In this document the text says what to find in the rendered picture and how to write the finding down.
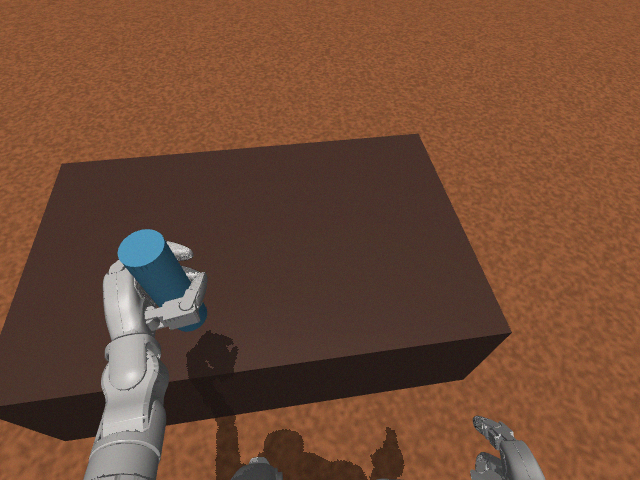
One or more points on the right robot hand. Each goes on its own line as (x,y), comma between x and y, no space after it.
(517,461)

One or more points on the can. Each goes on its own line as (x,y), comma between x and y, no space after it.
(149,259)

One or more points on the left robot arm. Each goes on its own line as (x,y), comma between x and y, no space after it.
(129,440)

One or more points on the left robot hand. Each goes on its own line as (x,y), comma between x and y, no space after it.
(129,309)

